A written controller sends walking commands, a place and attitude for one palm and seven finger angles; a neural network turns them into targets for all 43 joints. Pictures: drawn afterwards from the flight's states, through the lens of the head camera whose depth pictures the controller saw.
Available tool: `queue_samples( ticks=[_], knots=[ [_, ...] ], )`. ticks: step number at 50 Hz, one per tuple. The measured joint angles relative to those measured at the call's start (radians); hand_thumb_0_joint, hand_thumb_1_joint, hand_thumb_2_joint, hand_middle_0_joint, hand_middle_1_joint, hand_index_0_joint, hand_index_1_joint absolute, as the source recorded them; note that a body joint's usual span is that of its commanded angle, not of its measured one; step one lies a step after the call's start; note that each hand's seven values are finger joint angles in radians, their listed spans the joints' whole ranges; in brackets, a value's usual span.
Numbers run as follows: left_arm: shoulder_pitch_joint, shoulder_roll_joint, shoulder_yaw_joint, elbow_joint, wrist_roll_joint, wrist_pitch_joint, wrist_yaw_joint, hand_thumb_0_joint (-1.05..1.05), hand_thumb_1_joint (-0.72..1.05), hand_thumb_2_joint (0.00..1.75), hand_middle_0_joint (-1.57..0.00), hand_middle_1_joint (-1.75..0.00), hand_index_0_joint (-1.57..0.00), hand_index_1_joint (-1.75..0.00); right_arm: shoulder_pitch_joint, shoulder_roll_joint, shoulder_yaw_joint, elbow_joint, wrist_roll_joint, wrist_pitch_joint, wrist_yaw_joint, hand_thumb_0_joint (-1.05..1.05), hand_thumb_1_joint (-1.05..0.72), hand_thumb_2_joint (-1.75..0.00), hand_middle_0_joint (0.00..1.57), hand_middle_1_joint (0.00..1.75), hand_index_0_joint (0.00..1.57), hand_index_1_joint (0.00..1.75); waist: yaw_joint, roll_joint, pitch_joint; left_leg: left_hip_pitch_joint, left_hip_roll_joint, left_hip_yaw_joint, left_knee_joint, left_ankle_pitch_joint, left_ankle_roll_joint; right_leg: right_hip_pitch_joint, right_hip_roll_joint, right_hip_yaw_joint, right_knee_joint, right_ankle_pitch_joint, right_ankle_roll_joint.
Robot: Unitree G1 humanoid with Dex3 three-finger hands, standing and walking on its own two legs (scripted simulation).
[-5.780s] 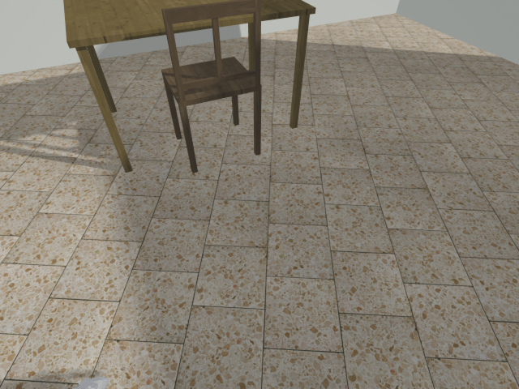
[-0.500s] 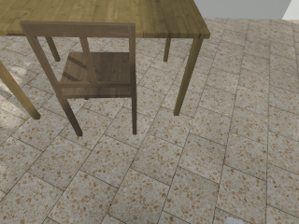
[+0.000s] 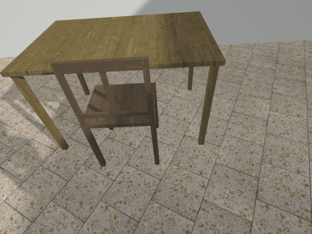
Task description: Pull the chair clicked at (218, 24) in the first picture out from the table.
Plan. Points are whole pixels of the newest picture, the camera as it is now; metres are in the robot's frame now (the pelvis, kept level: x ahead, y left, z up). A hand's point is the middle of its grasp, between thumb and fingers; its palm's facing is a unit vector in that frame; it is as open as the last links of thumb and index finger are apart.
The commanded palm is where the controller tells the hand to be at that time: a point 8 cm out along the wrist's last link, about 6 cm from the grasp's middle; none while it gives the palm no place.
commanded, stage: take the last steps up to it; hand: left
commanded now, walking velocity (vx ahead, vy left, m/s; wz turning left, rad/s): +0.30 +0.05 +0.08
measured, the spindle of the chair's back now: (108, 93) +0.76 +0.30 -0.10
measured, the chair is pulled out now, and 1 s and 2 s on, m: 0.00 0.00 0.00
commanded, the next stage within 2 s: come to a stop and stand still in 0.70 s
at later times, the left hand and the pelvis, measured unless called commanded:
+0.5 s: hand out of the picture +0.08 +0.23 -0.18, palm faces +0.10 -0.98 -0.16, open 7.4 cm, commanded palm none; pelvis +0.16 +0.07 -0.01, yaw +1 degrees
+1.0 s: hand (111, 164) +0.40 +0.22 -0.16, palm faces +0.01 -0.97 -0.25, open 7.3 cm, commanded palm none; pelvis +0.31 +0.04 -0.01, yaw +0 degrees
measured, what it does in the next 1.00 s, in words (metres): walks ahead: left foot, then right foot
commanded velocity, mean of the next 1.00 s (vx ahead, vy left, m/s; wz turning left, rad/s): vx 0.12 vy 0.03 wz -0.01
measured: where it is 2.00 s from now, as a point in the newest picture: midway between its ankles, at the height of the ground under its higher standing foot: outside the picture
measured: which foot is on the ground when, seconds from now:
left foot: up 0.00-0.36, down 0.38-0.84, up 0.86-1.00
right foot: down 0.00-0.38, up 0.40-0.80, down 0.82-1.00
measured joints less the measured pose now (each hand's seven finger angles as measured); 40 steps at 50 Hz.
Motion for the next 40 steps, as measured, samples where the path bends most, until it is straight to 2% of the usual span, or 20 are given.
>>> queue_samples(
  ticks=[3, 6, 12, 17, 19, 20, 22, 24, 26, 29, 32, 36, 40],
  knots=[
    [0.052, -0.015, -0.004, 0.039, -0.003, -0.004, 0.001, 0.01, 0.91, 0.90, -0.20, -0.30, -0.20, -0.30, 0.003, -0.002, -0.009, -0.003, 0.000, -0.010, 0.004, 0.00, -0.91, -0.90, 0.20, 0.29, 0.20, 0.30, -0.010, -0.010, 0.005, -0.071, 0.034, 0.002, 0.043, 0.110, -0.016, 0.052, -0.003, -0.006, -0.091, 0.033, 0.003],
    [0.092, -0.028, -0.008, 0.073, -0.004, -0.011, 0.001, 0.01, 0.91, 0.90, -0.20, -0.30, -0.20, -0.30, 0.004, 0.001, -0.012, -0.001, 0.001, -0.015, 0.005, 0.00, -0.91, -0.90, 0.20, 0.29, 0.20, 0.30, -0.011, -0.014, 0.015, -0.114, 0.064, 0.000, 0.020, 0.176, -0.031, 0.093, -0.003, -0.020, -0.154, 0.045, 0.007],
    [0.152, -0.042, -0.008, 0.124, 0.002, -0.027, 0.004, 0.01, 0.90, 0.90, -0.20, -0.30, -0.20, -0.30, -0.029, 0.017, -0.004, 0.011, 0.004, -0.016, 0.010, 0.00, -0.91, -0.90, 0.20, 0.29, 0.20, 0.30, 0.021, -0.020, 0.036, -0.114, 0.090, 0.038, -0.149, 0.174, -0.031, 0.154, -0.008, -0.045, -0.199, 0.015, 0.030],
    [0.179, -0.034, -0.001, 0.158, 0.006, -0.017, 0.006, 0.01, 0.90, 0.90, -0.20, -0.30, -0.20, -0.30, -0.102, 0.044, 0.011, -0.009, 0.007, -0.041, 0.014, 0.00, -0.91, -0.90, 0.20, 0.29, 0.20, 0.30, 0.050, -0.041, 0.054, -0.031, 0.066, 0.090, -0.354, 0.124, 0.003, 0.177, -0.030, -0.049, -0.147, -0.067, 0.070],
    [0.191, -0.029, 0.003, 0.169, 0.001, -0.011, 0.005, 0.01, 0.90, 0.90, -0.20, -0.30, -0.20, -0.30, -0.127, 0.054, 0.019, -0.027, 0.004, -0.069, 0.010, 0.00, -0.91, -0.90, 0.20, 0.29, 0.20, 0.30, 0.050, -0.054, 0.058, 0.040, 0.045, 0.110, -0.447, 0.121, 0.014, 0.149, -0.051, -0.038, -0.034, -0.140, 0.081],
    [0.181, -0.024, 0.005, 0.177, -0.004, -0.002, 0.004, 0.01, 0.90, 0.90, -0.20, -0.30, -0.20, -0.30, -0.143, 0.063, 0.019, -0.033, 0.000, -0.086, 0.003, 0.00, -0.91, -0.90, 0.20, 0.29, 0.20, 0.30, 0.044, -0.070, 0.067, 0.041, 0.033, 0.119, -0.423, 0.091, 0.014, 0.100, -0.073, -0.023, 0.094, -0.171, 0.064],
    [0.147, -0.012, 0.008, 0.180, -0.009, 0.016, 0.002, 0.01, 0.90, 0.90, -0.20, -0.30, -0.20, -0.30, -0.157, 0.081, 0.026, -0.046, 0.004, -0.107, -0.010, 0.00, -0.91, -0.90, 0.20, 0.29, 0.20, 0.30, 0.039, -0.085, 0.081, 0.066, 0.026, 0.139, -0.392, 0.052, 0.023, -0.029, -0.067, 0.047, 0.403, -0.203, 0.032],
    [0.109, 0.002, 0.016, 0.171, -0.011, 0.023, 0.001, 0.01, 0.91, 0.90, -0.20, -0.30, -0.20, -0.30, -0.148, 0.094, 0.022, -0.050, 0.012, -0.119, -0.027, -0.01, -0.92, -0.90, 0.20, 0.29, 0.20, 0.30, 0.029, -0.089, 0.075, 0.122, 0.022, 0.153, -0.432, 0.050, 0.027, -0.149, -0.057, 0.068, 0.618, -0.163, 0.017],
    [0.061, 0.018, 0.026, 0.151, -0.008, 0.023, -0.002, 0.01, 0.91, 0.90, -0.20, -0.30, -0.20, -0.30, -0.134, 0.089, 0.012, -0.054, 0.017, -0.133, -0.045, -0.02, -0.94, -0.90, 0.20, 0.29, 0.20, 0.30, 0.017, -0.094, 0.065, 0.185, 0.011, 0.164, -0.500, 0.060, 0.029, -0.244, -0.059, 0.067, 0.695, -0.097, 0.018],
    [-0.018, 0.041, 0.038, 0.100, -0.003, 0.022, -0.004, 0.01, 0.91, 0.90, -0.20, -0.30, -0.20, -0.30, -0.096, 0.075, 0.016, -0.038, 0.015, -0.137, -0.050, -0.03, -0.95, -0.90, 0.21, 0.29, 0.20, 0.30, 0.012, -0.098, 0.043, 0.264, -0.005, 0.166, -0.595, 0.076, 0.032, -0.344, -0.067, 0.058, 0.667, -0.021, 0.029],
    [-0.090, 0.053, 0.043, 0.049, -0.001, 0.021, -0.009, 0.01, 0.91, 0.90, -0.20, -0.30, -0.20, -0.30, -0.051, 0.069, 0.023, -0.011, 0.013, -0.130, -0.047, -0.02, -0.95, -0.90, 0.20, 0.29, 0.20, 0.30, 0.010, -0.098, 0.029, 0.328, -0.017, 0.163, -0.660, 0.079, 0.028, -0.391, -0.074, 0.054, 0.554, 0.032, 0.038],
    [-0.163, 0.051, 0.038, 0.002, -0.003, 0.022, -0.014, 0.01, 0.91, 0.90, -0.20, -0.30, -0.20, -0.30, -0.002, 0.070, 0.027, 0.018, 0.006, -0.113, -0.041, -0.01, -0.93, -0.90, 0.20, 0.29, 0.20, 0.30, -0.007, -0.084, 0.035, 0.391, -0.020, 0.159, -0.680, 0.045, 0.013, -0.379, -0.070, 0.049, 0.346, 0.073, 0.031],
    [-0.189, 0.044, 0.030, -0.018, -0.002, 0.016, -0.017, 0.00, 0.91, 0.90, -0.20, -0.30, -0.20, -0.30, 0.035, 0.069, 0.028, 0.040, 0.002, -0.097, -0.037, -0.01, -0.92, -0.90, 0.20, 0.29, 0.20, 0.30, -0.031, -0.055, 0.053, 0.423, 0.002, 0.164, -0.609, -0.045, -0.016, -0.305, -0.040, 0.028, 0.171, 0.107, 0.011]
  ],
)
